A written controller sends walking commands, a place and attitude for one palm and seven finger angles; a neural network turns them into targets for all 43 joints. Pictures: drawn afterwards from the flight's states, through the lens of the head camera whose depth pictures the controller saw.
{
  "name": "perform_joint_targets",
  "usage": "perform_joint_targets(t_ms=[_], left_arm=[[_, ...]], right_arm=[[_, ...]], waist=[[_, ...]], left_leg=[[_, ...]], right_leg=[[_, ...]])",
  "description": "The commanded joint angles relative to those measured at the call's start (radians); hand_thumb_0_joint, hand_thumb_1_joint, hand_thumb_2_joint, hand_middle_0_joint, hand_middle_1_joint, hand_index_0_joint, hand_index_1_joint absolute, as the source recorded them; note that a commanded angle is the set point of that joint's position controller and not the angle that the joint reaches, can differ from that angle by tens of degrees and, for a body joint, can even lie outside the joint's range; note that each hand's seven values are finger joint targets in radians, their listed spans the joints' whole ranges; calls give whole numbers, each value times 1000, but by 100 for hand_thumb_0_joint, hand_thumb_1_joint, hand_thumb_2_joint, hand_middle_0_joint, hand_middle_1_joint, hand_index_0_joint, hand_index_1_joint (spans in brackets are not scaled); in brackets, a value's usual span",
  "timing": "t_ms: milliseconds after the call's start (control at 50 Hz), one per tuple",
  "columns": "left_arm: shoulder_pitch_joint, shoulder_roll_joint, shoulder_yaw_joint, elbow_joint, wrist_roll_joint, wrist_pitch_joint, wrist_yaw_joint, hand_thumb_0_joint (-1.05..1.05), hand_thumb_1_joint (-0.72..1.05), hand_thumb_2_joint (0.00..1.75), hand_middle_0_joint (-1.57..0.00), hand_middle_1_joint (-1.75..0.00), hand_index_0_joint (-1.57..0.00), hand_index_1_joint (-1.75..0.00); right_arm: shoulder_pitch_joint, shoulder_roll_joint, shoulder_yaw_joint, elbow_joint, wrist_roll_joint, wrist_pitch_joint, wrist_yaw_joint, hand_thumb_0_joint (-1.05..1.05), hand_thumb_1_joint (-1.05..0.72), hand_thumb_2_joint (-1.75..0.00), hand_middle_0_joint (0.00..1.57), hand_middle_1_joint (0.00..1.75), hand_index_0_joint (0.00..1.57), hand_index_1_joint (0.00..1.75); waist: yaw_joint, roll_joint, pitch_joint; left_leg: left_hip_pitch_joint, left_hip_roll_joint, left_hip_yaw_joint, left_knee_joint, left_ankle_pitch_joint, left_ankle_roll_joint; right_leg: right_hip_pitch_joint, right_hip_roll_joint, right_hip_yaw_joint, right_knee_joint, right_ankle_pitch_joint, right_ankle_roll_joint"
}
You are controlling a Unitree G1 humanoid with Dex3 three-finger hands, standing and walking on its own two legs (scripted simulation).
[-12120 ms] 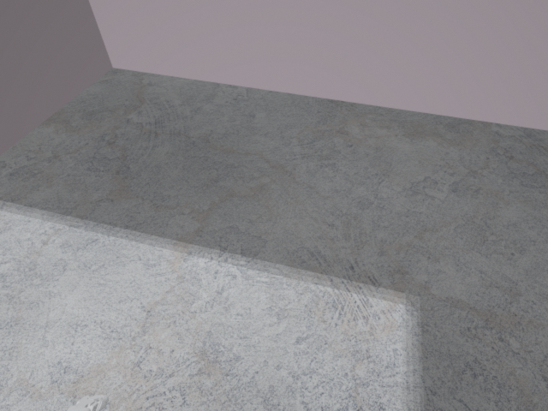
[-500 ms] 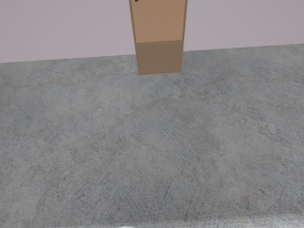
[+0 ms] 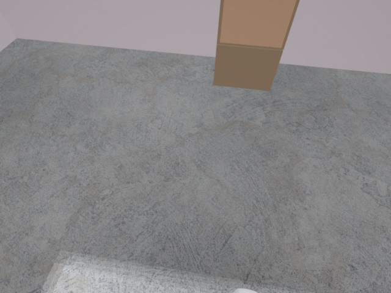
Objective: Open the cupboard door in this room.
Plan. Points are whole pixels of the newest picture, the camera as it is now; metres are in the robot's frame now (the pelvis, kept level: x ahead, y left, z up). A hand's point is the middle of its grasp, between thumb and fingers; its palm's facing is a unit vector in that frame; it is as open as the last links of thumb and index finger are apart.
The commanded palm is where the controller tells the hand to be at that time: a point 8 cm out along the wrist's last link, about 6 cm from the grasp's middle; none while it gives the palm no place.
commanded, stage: turn or walk to find it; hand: left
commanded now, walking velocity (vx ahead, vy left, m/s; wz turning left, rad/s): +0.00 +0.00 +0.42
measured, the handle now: out of the picture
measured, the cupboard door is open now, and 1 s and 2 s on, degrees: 0 0 0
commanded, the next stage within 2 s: stand and wait in 0.30 s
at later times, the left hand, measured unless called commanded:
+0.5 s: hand out of the picture -0.02 +0.16 -0.16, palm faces +0.22 -0.94 -0.27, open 7.3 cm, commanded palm none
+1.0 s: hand out of the picture -0.06 +0.14 -0.17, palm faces +0.26 -0.94 -0.23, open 7.3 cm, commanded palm none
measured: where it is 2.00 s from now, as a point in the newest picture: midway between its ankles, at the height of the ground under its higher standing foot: outside the picture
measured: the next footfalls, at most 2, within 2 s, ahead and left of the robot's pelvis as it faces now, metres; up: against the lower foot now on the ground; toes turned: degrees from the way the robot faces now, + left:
right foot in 0.12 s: +0.04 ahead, -0.13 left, +0.00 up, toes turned -1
left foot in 0.58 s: -0.04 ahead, +0.11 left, +0.00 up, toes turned +22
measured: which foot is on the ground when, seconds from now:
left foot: down 0.00-0.12, up 0.14-0.56, down 0.58-1.00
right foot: up 0.00-0.10, down 0.12-0.60, up 0.62-0.86, down 0.88-1.00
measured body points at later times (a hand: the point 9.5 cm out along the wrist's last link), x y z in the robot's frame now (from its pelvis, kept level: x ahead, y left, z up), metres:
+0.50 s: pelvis -0.01 -0.04 +0.00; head +0.02 -0.05 +0.45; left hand -0.03 +0.21 -0.14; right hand +0.11 -0.28 -0.16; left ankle -0.07 +0.11 -0.70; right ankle +0.00 -0.13 -0.74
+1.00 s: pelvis -0.03 -0.04 +0.00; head -0.03 -0.06 +0.45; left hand -0.07 +0.19 -0.15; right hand +0.07 -0.26 -0.17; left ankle -0.07 +0.10 -0.74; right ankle -0.01 -0.15 -0.74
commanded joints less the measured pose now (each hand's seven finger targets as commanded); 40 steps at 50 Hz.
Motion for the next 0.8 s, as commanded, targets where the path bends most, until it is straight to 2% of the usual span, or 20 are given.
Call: perform_joint_targets(t_ms=[0, 60, 80, 100, 120, 140, 180, 220, 300, 420, 460, 500, 520, 540, 560, 580, 600, 640, 680, 780], left_arm=[[10, 39, 4, -85, -5, -33, 2, 0, 90, 90, -20, -30, -20, -30], [103, 58, 10, -63, -6, -47, 4, 0, 90, 90, -20, -30, -20, -30], [136, 91, 18, -57, -1, -56, 9, 0, 90, 90, -20, -30, -20, -30], [151, 178, 35, -63, 15, -65, 18, 0, 90, 90, -20, -30, -20, -30], [135, 218, 42, -83, 12, -64, 18, 0, 90, 90, -20, -30, -20, -30], [99, 189, 43, -96, 8, -65, 21, 0, 90, 90, -20, -30, -20, -30], [5, 128, 25, -114, 7, -63, 20, 0, 90, 90, -20, -30, -20, -30], [-6, 98, 15, -118, 7, -72, 18, 0, 90, 90, -20, -30, -20, -30], [82, 104, 15, -82, 10, -76, 20, 0, 90, 90, -20, -30, -20, -30], [159, 134, 18, -9, 20, -71, 18, 0, 90, 90, -20, -30, -20, -30], [155, 135, 17, 15, 19, -68, 17, 0, 90, 90, -20, -30, -20, -30], [137, 126, 10, 34, 11, -65, 20, 0, 90, 90, -20, -30, -20, -30], [112, 113, 9, 39, 3, -62, 21, 0, 90, 90, -20, -30, -20, -30], [131, 72, -1, 37, -3, -58, 19, 0, 90, 90, -20, -30, -20, -30], [145, 29, -15, 35, -5, -53, 14, 0, 90, 90, -20, -30, -20, -30], [125, 7, -28, 36, -2, -50, 15, 0, 90, 90, -20, -30, -20, -30], [81, 14, -27, 48, -2, -36, 18, 0, 90, 90, -20, -30, -20, -30], [84, 29, -19, 70, -4, -29, 12, 0, 90, 90, -20, -30, -20, -30], [87, 23, -17, 80, -3, -29, 5, 0, 90, 90, -20, -30, -20, -30], [119, -17, -31, 96, 2, -38, 7, 0, 90, 90, -20, -30, -20, -30]], right_arm=[[21, -216, -61, -63, 0, -10, -10, 0, -90, -90, 20, 30, 20, 30], [-6, -208, -64, -74, 7, -4, -5, 0, -90, -90, 20, 30, 20, 30], [-5, -177, -61, -83, 13, -5, -2, 0, -90, -90, 20, 30, 20, 30], [11, -108, -50, -103, 21, -5, 5, 0, -90, -90, 20, 30, 20, 30], [-16, -119, -54, -120, 12, 4, 2, 0, -90, -90, 20, 30, 20, 30], [-33, -148, -62, -113, 6, 18, 3, 0, -90, -90, 20, 30, 20, 30], [0, -135, -63, -73, 5, 24, 12, 0, -90, -90, 20, 30, 20, 30], [51, -116, -55, -47, 5, 26, 18, 0, -90, -90, 20, 30, 20, 30], [9, -111, -45, -47, 8, 28, 16, 0, -90, -90, 20, 30, 20, 30], [-62, -77, -17, -41, 20, 12, 4, 0, -90, -90, 20, 30, 20, 30], [-43, -72, -10, -25, 23, 4, 0, 0, -90, -90, 20, 30, 20, 30], [7, -75, -4, 2, 22, -6, -6, 0, -90, -90, 20, 30, 20, 30], [50, -85, -5, 25, 20, -16, -6, 0, -90, -90, 20, 30, 20, 30], [59, -139, -13, 30, 16, -29, -8, 0, -90, -90, 20, 30, 20, 30], [55, -198, -21, 25, 14, -30, -12, 0, -90, -90, 20, 30, 20, 30], [46, -196, -17, 32, 12, -29, -20, 0, -90, -90, 20, 30, 20, 30], [36, -184, -13, 48, 10, -31, -30, 0, -90, -90, 20, 30, 20, 30], [-22, -156, -7, 45, 11, -26, -36, 0, -90, -90, 20, 30, 20, 30], [-29, -165, -12, 41, 12, -24, -34, 0, -90, -90, 20, 30, 20, 30], [-6, -146, -21, 55, 10, -26, -30, 0, -90, -90, 20, 30, 20, 30]], waist=[[-16, 169, -117], [29, 149, -131], [45, 63, -137], [48, -190, -137], [63, -288, -101], [58, -274, -50], [-2, -118, -2], [-19, -144, -38], [18, -160, -63], [63, -175, -89], [54, -192, -107], [23, -178, -120], [-4, -144, -125], [-2, 12, -154], [7, 178, -146], [-3, 209, -97], [-17, 303, -65], [10, 239, -24], [10, 186, -23], [11, 132, -53]], left_leg=[[93, 238, -254, -97, 410, 158], [-10, 183, -241, -21, 333, 105], [-106, 128, -210, 51, 198, 57], [-291, 0, -72, 242, -83, -15], [-321, -37, -51, 454, -349, -37], [-307, -4, -105, 602, -334, -27], [-312, 21, -89, 730, -218, -35], [-307, 22, -55, 742, -144, -59], [-288, 33, -25, 656, -156, -81], [-157, 24, 36, 332, -229, -64], [-101, 17, 54, 216, -200, -56], [30, 18, 69, 35, -64, -47], [127, 41, 58, -90, 59, -38], [239, 146, -51, -128, 219, -3], [258, 293, -192, -123, 377, 66], [210, 345, -224, -151, 489, 130], [138, 333, -224, -196, 484, 150], [113, 292, -174, -164, 527, 158], [108, 268, -156, -161, 484, 152], [101, 231, -139, -155, 339, 134]], right_leg=[[37, 25, -7, -182, -2, -3], [231, 46, -32, -451, 198, -9], [346, -8, 14, -570, 267, -21], [442, -244, 266, -646, 296, -100], [318, -405, 384, -698, 327, -214], [197, -388, 378, -726, 245, -243], [166, -289, 212, -681, 296, -209], [229, -227, 80, -635, 456, -180], [304, -238, 43, -612, 596, -194], [347, -251, 57, -575, 728, -229], [359, -237, 57, -555, 735, -221], [306, -208, 39, -520, 667, -181], [252, -184, 12, -479, 581, -143], [156, -114, -33, -398, 427, -92], [71, -45, -75, -326, 167, -50], [36, -20, -63, -245, -38, -33], [53, -23, -32, -150, -99, -23], [37, -27, -2, -85, -64, -29], [31, -21, -8, -75, -39, -21], [116, 1, -29, -283, 32, -17]])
